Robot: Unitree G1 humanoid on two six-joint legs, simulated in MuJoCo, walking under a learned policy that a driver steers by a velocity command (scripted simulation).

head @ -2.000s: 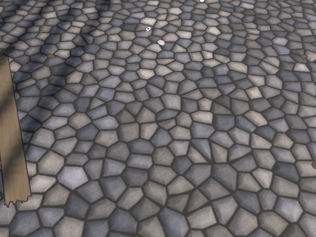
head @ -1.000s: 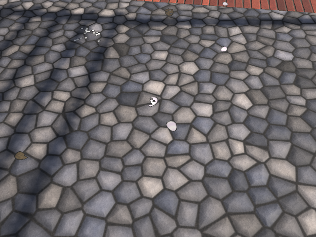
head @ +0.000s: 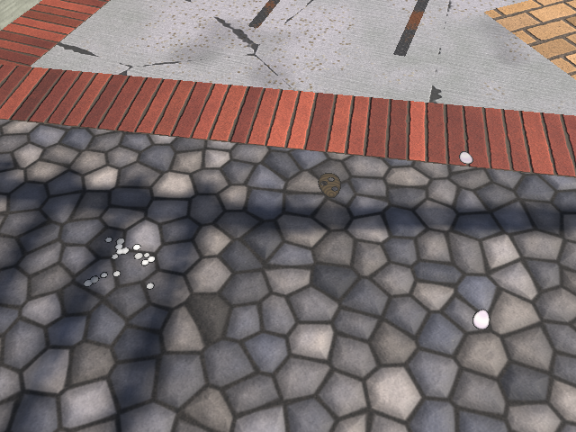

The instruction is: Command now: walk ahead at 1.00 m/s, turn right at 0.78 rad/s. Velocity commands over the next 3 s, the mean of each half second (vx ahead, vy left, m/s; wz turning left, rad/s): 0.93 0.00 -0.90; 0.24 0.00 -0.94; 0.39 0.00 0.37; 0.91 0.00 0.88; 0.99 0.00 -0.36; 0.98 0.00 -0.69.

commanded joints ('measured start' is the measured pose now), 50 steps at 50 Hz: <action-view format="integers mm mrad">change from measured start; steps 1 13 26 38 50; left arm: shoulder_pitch -95 236 289 138 53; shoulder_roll -9 177 206 88 128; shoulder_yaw -20 71 85 39 45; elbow -87 17 -11 -213 -269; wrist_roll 1 16 -15 23 31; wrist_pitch -9 -9 -35 89 50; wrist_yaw -22 53 54 16 10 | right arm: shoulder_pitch -99 -293 -424 -236 -97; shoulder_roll -74 -98 -108 -129 -182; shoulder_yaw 0 25 49 10 -34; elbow -77 -338 -453 -363 -345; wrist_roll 5 -30 -9 -6 7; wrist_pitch -27 -10 36 58 154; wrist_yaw -12 -14 -30 -37 2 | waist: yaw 52 39 68 71 46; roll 61 141 -63 166 -26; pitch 149 8 -88 -124 -99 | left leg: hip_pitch -205 -905 -319 -316 -438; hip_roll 198 116 -50 396 312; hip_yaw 41 -369 -278 -334 -23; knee -167 1213 225 62 453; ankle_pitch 678 -9 471 734 193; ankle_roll -9 -48 -39 159 -41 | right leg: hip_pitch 121 755 586 194 681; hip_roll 41 -54 229 105 87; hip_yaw -99 738 418 94 109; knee -226 -881 -489 176 -679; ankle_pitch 124 -362 580 -352 -122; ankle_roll -29 -287 19 133 45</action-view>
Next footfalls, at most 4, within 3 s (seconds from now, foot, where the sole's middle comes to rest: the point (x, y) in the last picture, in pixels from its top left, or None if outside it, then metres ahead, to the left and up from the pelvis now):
0.16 right None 0.36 -0.06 -0.77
0.56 left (323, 317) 0.81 -0.08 -0.77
1.00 right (408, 380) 0.63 -0.27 -0.77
1.50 left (347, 312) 0.82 -0.14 -0.77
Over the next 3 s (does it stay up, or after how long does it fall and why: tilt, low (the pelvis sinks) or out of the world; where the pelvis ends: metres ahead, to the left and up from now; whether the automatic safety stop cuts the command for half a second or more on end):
stays up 1.86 -0.71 -0.12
